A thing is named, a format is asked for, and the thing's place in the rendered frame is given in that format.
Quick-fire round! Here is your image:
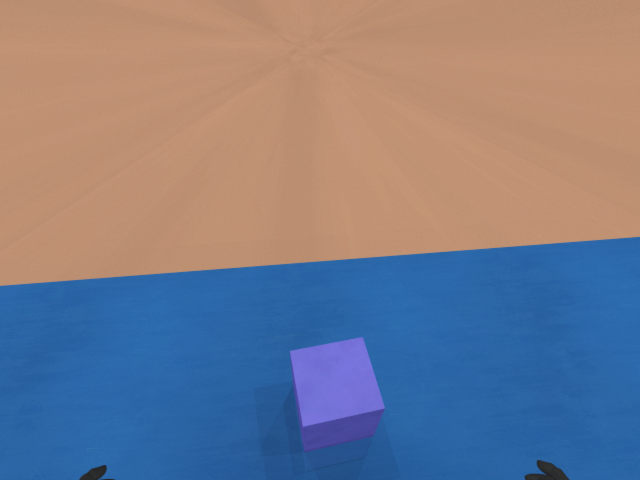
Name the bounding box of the carton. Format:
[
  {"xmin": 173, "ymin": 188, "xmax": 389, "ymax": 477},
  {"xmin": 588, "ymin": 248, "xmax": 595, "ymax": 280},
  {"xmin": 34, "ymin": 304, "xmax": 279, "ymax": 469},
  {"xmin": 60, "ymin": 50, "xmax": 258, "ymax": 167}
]
[{"xmin": 290, "ymin": 337, "xmax": 385, "ymax": 452}]

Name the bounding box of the robot right hand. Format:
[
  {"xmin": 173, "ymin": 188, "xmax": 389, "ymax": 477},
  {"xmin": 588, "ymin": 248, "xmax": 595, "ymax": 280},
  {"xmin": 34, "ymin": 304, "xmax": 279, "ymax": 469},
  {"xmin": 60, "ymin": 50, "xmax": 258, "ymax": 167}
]
[{"xmin": 525, "ymin": 460, "xmax": 569, "ymax": 480}]

